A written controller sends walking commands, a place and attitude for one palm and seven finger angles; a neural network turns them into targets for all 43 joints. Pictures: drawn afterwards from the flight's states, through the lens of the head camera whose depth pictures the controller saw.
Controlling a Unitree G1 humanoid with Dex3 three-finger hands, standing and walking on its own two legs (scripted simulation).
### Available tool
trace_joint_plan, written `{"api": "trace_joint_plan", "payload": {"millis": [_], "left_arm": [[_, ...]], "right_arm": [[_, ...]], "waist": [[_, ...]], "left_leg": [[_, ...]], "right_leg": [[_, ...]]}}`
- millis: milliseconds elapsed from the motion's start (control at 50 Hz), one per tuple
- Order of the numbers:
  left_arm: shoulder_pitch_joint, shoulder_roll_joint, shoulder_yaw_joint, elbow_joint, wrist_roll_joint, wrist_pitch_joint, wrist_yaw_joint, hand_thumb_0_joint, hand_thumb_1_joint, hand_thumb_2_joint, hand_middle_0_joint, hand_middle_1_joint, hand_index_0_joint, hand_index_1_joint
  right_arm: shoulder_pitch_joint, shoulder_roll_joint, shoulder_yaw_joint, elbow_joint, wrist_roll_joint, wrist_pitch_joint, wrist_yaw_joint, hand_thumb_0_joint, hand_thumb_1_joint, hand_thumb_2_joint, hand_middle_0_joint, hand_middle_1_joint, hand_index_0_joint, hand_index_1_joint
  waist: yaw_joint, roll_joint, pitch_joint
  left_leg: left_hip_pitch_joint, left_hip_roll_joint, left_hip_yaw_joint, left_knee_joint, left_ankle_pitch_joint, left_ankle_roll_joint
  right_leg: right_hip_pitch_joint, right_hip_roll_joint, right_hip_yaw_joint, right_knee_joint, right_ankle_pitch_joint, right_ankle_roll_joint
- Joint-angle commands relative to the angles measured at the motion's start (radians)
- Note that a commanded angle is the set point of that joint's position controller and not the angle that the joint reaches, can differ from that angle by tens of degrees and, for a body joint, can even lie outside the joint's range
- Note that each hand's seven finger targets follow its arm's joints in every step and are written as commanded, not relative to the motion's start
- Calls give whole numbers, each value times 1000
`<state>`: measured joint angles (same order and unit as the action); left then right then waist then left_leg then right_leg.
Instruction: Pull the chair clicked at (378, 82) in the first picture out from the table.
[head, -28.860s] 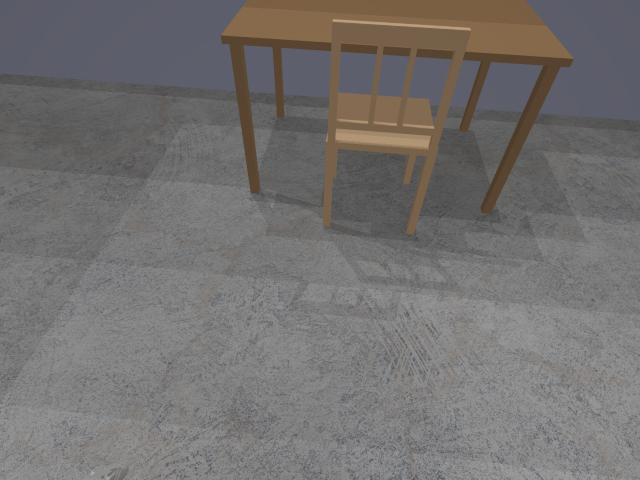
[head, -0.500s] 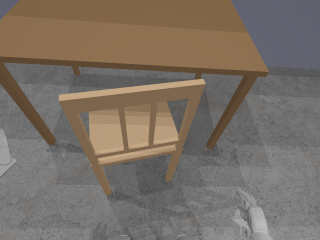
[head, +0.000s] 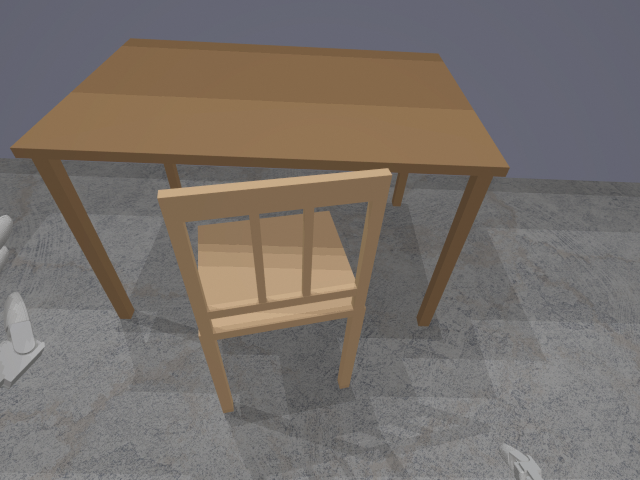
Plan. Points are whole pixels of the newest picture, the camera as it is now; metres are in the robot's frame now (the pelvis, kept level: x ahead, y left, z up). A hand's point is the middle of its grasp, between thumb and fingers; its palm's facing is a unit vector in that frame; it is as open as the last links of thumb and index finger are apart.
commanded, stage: stop stepping back and stand still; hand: left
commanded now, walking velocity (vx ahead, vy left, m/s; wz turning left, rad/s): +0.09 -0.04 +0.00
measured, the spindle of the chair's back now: (258, 260) +0.55 +0.14 -0.10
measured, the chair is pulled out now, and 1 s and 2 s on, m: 0.11 0.11 0.11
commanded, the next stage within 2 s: let the arm hang, fingers relaxed in 0.26 s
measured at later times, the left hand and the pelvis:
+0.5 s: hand (116, 415) +0.21 +0.27 -0.03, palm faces +0.20 -0.90 -0.40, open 7.4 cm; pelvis +0.01 +0.01 -0.01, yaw +2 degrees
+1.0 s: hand out of the picture +0.00 +0.20 -0.16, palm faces +0.00 -0.97 -0.23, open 7.3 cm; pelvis +0.03 +0.01 +0.01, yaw -1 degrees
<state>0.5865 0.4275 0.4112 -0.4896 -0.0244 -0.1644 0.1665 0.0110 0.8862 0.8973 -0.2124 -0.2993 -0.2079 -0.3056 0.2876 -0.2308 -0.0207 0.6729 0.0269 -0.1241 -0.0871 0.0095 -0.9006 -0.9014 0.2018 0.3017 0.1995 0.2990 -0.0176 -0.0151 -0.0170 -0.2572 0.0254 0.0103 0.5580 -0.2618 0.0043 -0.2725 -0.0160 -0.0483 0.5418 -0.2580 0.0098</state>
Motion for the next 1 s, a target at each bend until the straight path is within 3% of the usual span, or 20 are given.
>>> {"api": "trace_joint_plan", "payload": {"millis": [0, 40, 80, 180, 220, 320, 340, 360, 380, 420, 460, 500, 540, 600, 620, 640, 660, 700, 720, 980], "left_arm": [[-122, 148, 96, -146, 2, -67, 3, 0, 900, 900, -200, -300, -200, -300], [-135, 141, 79, -136, 0, -57, -1, 0, 900, 900, -200, -300, -200, -300], [-157, 143, 76, -151, -5, -49, 3, 0, 900, 900, -200, -300, -200, -300], [-181, 151, 85, -195, 0, -50, 11, 0, 900, 900, -200, -300, -200, -300], [-172, 176, 111, -210, 4, -55, 13, 0, 900, 900, -200, -300, -200, -300], [-136, 142, 87, -170, 2, -60, 5, 0, 900, 900, -200, -300, -200, -300], [-177, -67, -294, 648, 82, 91, -136, 0, 900, 900, -200, -300, -200, -300], [-125, -107, -274, 692, 62, 152, -162, 0, 900, 900, -200, -300, -200, -300], [-145, -143, -296, 721, 55, 166, -165, 0, 900, 900, -200, -300, -200, -300], [-232, -122, -314, 806, 61, 170, -160, 0, 900, 900, -200, -300, -200, -300], [-302, -94, -323, 922, 58, 171, -155, 0, 900, 900, -200, -300, -200, -300], [-347, -92, -341, 1047, 51, 176, -148, 0, 900, 900, -200, -300, -200, -300], [-347, -93, -356, 1173, 43, 181, -144, 0, 900, 900, -200, -300, -200, -300], [-326, -100, -370, 1337, 36, 169, -143, 0, 900, 900, -200, -300, -200, -300], [-324, -95, -373, 1374, 36, 167, -144, 0, 900, 900, -200, -300, -200, -300], [-307, -143, -357, 1398, 39, 165, -141, 0, 900, 900, -200, -300, -200, -300], [-301, -127, -365, 1427, 36, 165, -141, 0, 900, 900, -200, -300, -200, -300], [-297, -134, -375, 1474, 33, 162, -142, 0, 900, 900, -200, -300, -200, -300], [-297, -134, -379, 1490, 34, 162, -141, 0, 900, 900, -200, -300, -200, -300], [-262, -177, -400, 1616, 30, 160, -129, 0, 900, 900, -200, -300, -200, -300]], "right_arm": [[-150, -116, -28, -155, -9, -75, 5, 0, -900, -900, 200, 300, 200, 300], [-143, -111, -27, -150, -14, -68, 4, 0, -900, -900, 200, 300, 200, 300], [-141, -104, -20, -146, -18, -64, 6, 0, -900, -900, 200, 300, 200, 300], [-167, -102, -5, -159, -18, -62, 2, 0, -900, -900, 200, 300, 200, 300], [-171, -100, -4, -165, -17, -65, 0, 0, -900, -900, 200, 300, 200, 300], [-170, -92, -3, -169, -19, -71, 6, 0, -900, -900, 200, 300, 200, 300], [-163, -246, -63, 96, -46, -68, 93, 0, -900, -900, 200, 300, 200, 300], [-93, -149, -48, 87, -38, 4, 94, 0, -900, -900, 200, 300, 200, 300], [-77, -111, -32, 76, -45, 35, 93, 0, -900, -900, 200, 300, 200, 300], [-63, -105, -29, 73, -55, 66, 93, 0, -900, -900, 200, 300, 200, 300], [-61, -121, -34, 90, -57, 90, 91, 0, -900, -900, 200, 300, 200, 300], [-73, -118, -29, 119, -60, 104, 85, 0, -900, -900, 200, 300, 200, 300], [-102, -113, -16, 157, -60, 109, 80, 0, -900, -900, 200, 300, 200, 300], [-94, -99, -5, 228, -49, 113, 69, 0, -900, -900, 200, 300, 200, 300], [-82, -94, -3, 247, -44, 115, 65, 0, -900, -900, 200, 300, 200, 300], [-57, -71, -9, 266, -52, 114, 60, 0, -900, -900, 200, 300, 200, 300], [-49, -64, -5, 284, -49, 118, 60, 0, -900, -900, 200, 300, 200, 300], [-26, -54, -6, 314, -45, 122, 58, 0, -900, -900, 200, 300, 200, 300], [-9, -54, -9, 321, -42, 126, 55, 0, -900, -900, 200, 300, 200, 300], [77, -14, -3, 433, -40, 122, 46, 0, -900, -900, 200, 300, 200, 300]], "waist": [[17, 46, 43], [10, -4, 65], [3, -45, 41], [12, 105, 55], [17, 129, 45], [20, 121, 61], [-25, 121, 100], [-2, 80, 15], [6, 23, -24], [0, -155, -35], [1, -220, -38], [3, -119, -26], [24, 79, 3], [26, 119, -13], [22, 98, 15], [21, 175, -21], [22, 196, -23], [17, 163, -10], [14, 80, 20], [9, 11, 50]], "left_leg": [[-127, 52, -76, -157, -311, 54], [-81, 23, -44, -77, -304, 44], [-27, 14, -31, -20, -221, 44], [-79, 71, -119, -208, -316, 58], [-104, 80, -124, -243, -300, 57], [-101, 56, -83, -229, -248, 43], [-197, 73, -146, -70, 39, 55], [-141, 72, -106, -73, 50, 44], [-157, 66, -131, -63, -8, 51], [-138, 29, -131, -15, 13, 53], [-102, 8, -109, 8, 126, 53], [-55, 20, -119, -46, 200, 54], [-55, 51, -136, -142, 221, 56], [-6, 52, -111, -182, 147, 44], [1, 52, -112, -189, 141, 42], [19, 55, -106, -194, 136, 45], [27, 53, -101, -199, 115, 42], [36, 56, -100, -213, 77, 39], [38, 62, -104, -217, 72, 40], [94, 66, -74, -234, 145, 38]], "right_leg": [[25, -39, 103, -193, -207, -10], [-72, -75, 173, -265, -356, -39], [-93, -100, 200, -267, -330, -58], [-28, -27, 113, -175, -243, -21], [30, -14, 89, -148, -142, -11], [47, -21, 106, -200, -108, -14], [-57, -73, 49, -11, 112, -37], [-35, -66, 59, -14, 63, -24], [-32, -66, 50, -21, -20, -26], [-41, -85, 71, -52, -24, -49], [-16, -115, 97, -63, 89, -71], [-7, -104, 100, -54, 145, -65], [28, -66, 81, -53, 112, -37], [70, -66, 100, -123, 97, -33], [63, -66, 101, -147, 100, -35], [86, -65, 99, -156, 106, -39], [96, -68, 94, -167, 100, -39], [87, -68, 95, -193, 81, -41], [71, -66, 89, -210, 75, -41], [67, -72, 92, -224, 96, -35]]}}
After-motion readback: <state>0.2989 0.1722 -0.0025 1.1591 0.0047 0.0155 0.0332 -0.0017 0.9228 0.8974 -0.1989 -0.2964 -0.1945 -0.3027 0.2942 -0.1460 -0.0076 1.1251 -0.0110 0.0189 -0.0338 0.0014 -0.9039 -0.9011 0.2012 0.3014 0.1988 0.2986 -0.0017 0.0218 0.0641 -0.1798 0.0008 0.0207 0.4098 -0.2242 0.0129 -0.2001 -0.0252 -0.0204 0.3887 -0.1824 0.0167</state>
